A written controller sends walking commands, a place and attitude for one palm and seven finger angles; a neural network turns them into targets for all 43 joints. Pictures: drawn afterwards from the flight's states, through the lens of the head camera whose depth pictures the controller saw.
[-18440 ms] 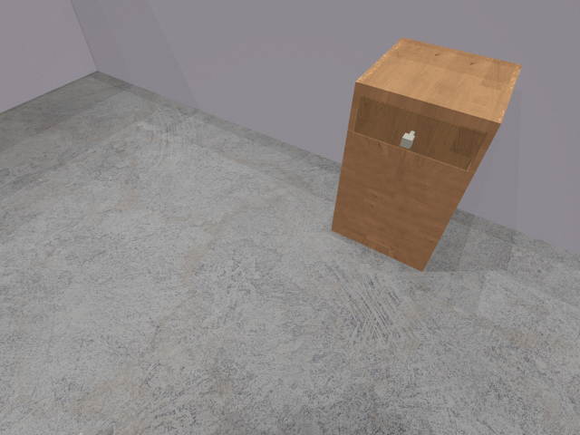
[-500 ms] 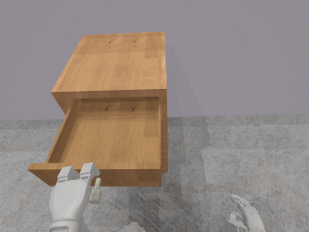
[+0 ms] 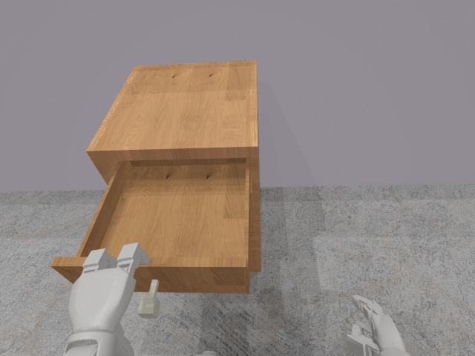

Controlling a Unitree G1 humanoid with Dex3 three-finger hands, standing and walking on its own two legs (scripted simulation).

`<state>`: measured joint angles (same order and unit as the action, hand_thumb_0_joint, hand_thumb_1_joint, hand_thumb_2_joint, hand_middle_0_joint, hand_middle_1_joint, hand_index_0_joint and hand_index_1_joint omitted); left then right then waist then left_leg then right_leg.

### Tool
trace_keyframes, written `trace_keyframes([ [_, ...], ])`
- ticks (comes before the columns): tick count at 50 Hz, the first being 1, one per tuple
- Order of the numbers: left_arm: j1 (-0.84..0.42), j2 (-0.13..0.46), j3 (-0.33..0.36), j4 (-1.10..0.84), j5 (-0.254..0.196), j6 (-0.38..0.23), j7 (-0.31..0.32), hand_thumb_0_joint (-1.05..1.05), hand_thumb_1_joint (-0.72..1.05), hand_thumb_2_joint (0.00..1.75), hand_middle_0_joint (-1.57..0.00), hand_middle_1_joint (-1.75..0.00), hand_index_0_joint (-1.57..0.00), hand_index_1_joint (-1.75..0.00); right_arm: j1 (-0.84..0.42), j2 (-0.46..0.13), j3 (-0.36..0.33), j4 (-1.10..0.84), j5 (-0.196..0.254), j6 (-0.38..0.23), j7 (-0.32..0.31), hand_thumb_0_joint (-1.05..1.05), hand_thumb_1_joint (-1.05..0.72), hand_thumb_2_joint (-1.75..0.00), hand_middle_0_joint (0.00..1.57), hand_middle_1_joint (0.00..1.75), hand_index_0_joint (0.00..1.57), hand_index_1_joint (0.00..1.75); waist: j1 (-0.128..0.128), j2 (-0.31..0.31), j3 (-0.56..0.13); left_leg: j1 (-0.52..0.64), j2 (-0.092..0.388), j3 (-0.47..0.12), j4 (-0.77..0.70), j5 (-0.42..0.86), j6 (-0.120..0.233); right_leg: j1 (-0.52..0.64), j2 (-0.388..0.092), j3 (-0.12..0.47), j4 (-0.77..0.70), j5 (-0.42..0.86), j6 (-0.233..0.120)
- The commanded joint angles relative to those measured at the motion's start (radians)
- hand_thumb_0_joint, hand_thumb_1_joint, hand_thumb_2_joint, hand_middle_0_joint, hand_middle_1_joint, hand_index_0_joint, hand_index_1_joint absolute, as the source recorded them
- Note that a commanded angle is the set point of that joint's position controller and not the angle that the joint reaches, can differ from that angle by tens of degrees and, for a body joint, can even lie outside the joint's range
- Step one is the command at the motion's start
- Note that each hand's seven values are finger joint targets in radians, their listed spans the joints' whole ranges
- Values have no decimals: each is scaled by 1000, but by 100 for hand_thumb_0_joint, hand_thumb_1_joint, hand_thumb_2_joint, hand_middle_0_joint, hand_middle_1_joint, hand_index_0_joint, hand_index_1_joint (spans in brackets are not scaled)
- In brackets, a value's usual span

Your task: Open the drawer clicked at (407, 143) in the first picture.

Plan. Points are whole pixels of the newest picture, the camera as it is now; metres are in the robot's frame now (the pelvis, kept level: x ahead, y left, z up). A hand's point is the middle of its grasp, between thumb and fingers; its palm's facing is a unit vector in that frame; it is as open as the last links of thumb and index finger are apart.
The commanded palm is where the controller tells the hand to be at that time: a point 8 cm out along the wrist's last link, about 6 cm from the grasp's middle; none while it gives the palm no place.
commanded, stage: lift the hand off the handle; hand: left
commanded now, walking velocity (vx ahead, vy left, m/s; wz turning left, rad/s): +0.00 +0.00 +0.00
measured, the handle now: (151, 298) +0.25 +0.22 -0.11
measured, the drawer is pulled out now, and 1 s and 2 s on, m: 0.29 0.29 0.29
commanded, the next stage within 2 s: draw the hand back to the body in 0.52 s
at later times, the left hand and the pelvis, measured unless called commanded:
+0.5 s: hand (116, 294) +0.20 +0.21 +0.04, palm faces +0.04 -0.14 -0.99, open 13.8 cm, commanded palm +0.18 +0.21 +0.10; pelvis +0.00 +0.00 +0.01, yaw +0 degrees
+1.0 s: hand (91, 295) +0.19 +0.23 +0.07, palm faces +0.03 -0.12 -0.99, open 13.8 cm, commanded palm +0.17 +0.23 +0.14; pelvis +0.01 +0.00 +0.02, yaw +0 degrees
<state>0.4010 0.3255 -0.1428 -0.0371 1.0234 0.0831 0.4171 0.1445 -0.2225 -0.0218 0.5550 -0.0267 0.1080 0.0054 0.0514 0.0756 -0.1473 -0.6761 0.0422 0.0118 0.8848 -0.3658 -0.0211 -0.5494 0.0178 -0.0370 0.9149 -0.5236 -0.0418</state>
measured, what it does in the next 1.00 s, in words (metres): stands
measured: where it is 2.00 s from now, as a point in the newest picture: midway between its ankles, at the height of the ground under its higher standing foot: outside the picture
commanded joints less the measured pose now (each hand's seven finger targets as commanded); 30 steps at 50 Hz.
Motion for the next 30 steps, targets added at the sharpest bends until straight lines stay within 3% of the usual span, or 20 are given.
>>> trace_keyframes([
  [1,-88,133,91,-226,5,-21,25,0,-50,30,-30,-120,-30,-120,-133,-90,-26,-163,5,-51,-1,0,-90,-90,20,30,20,30,-4,-64,-137,258,-61,19,-86,168,64,-39,10,34,-208,369,14],
  [4,-50,131,86,-265,1,-31,13,0,-50,30,-30,-120,-30,-120,-129,-89,-27,-173,4,-56,9,0,-90,-90,20,30,20,30,2,-60,-156,283,-57,18,-88,203,64,-27,12,27,-202,397,11],
  [5,-24,121,81,-259,-2,-32,12,0,-50,30,-30,-120,-30,-120,-123,-86,-34,-172,9,-56,8,0,-90,-90,20,30,20,30,-2,-55,-122,276,-55,19,-95,199,65,-25,15,24,-204,394,8],
  [8,-5,139,102,-277,1,-33,12,0,-50,30,-30,-120,-30,-120,-124,-88,-32,-179,8,-54,14,0,-90,-90,20,30,20,30,1,-70,-121,276,-52,17,-100,207,61,-20,16,20,-206,396,6],
  [12,-17,132,97,-300,9,-22,18,0,-50,30,-30,-120,-30,-120,-133,-85,-33,-183,10,-52,20,0,-90,-90,20,30,20,30,7,-44,-112,291,-50,17,-109,201,60,-31,19,15,-207,368,5],
  [14,-54,135,87,-325,9,-9,13,0,-50,30,-30,-120,-30,-120,-139,-86,-26,-190,7,-50,25,0,-90,-90,20,30,20,30,6,-68,-136,310,-51,15,-110,205,59,-33,16,19,-216,356,7],
  [15,-45,129,88,-312,1,-4,8,0,-50,30,-30,-120,-30,-120,-136,-84,-33,-184,15,-52,17,0,-90,-90,20,30,20,30,0,-64,-105,299,-50,18,-119,191,63,-21,18,17,-223,360,8],
  [16,-70,153,105,-319,6,-1,5,0,-50,30,-30,-120,-30,-120,-139,-88,-26,-183,10,-52,18,0,-90,-90,20,30,20,30,6,-85,-127,312,-52,17,-117,198,62,-25,16,22,-228,360,11],
  [17,-43,137,95,-316,-2,1,-3,0,-50,30,-30,-120,-30,-120,-141,-84,-29,-184,16,-55,14,0,-90,-90,20,30,20,30,6,-75,-107,306,-50,18,-125,198,63,-8,15,18,-230,375,10],
  [19,-33,143,94,-335,-4,4,-18,0,-50,30,-30,-120,-30,-120,-148,-84,-21,-188,15,-56,18,0,-90,-90,20,30,20,30,15,-78,-141,331,-52,20,-126,222,61,5,13,27,-237,394,11],
  [20,-3,127,79,-329,-16,7,-27,0,-50,30,-30,-120,-30,-120,-144,-81,-27,-187,21,-57,15,0,-90,-90,20,30,20,30,8,-75,-102,319,-52,23,-136,209,64,15,13,22,-245,393,12],
  [21,-36,149,94,-332,-13,7,-35,0,-50,30,-30,-120,-30,-120,-149,-85,-19,-184,18,-56,17,0,-90,-90,20,30,20,30,10,-86,-102,325,-52,18,-140,206,62,4,13,23,-253,374,15],
  [23,-28,123,71,-311,-19,11,-50,0,-50,30,-30,-120,-30,-120,-148,-86,-20,-183,23,-58,16,0,-90,-90,20,30,20,30,2,-68,-63,315,-49,17,-157,188,61,6,15,21,-262,345,10],
  [24,-45,128,67,-317,-13,7,-56,0,-50,30,-30,-120,-30,-120,-152,-85,-14,-187,18,-59,19,0,-90,-90,20,30,20,30,9,-87,-77,331,-50,16,-153,185,63,-7,12,24,-268,331,15],
  [25,-39,135,80,-296,-17,3,-58,0,-50,30,-30,-120,-30,-120,-146,-85,-21,-179,21,-58,13,0,-90,-90,20,30,20,30,3,-85,-41,314,-49,17,-159,170,64,-4,15,22,-271,323,13],
  [28,-63,141,86,-326,-10,-15,-58,0,-50,30,-30,-120,-30,-120,-143,-85,-21,-182,16,-64,13,0,-90,-90,20,30,20,30,7,-59,-72,334,-49,18,-161,182,62,6,12,27,-273,329,9],
  [29,-60,161,108,-336,-3,-24,-54,0,-50,30,-30,-120,-30,-120,-142,-83,-18,-185,12,-65,17,0,-90,-90,20,30,20,30,18,-76,-102,347,-50,17,-153,190,61,-2,12,27,-270,325,10],
  [30,-36,150,106,-322,-10,-27,-50,0,-50,30,-30,-120,-30,-120,-139,-82,-24,-181,16,-65,11,0,-90,-90,20,30,20,30,13,-71,-79,331,-53,21,-154,184,63,11,13,26,-269,341,10],
])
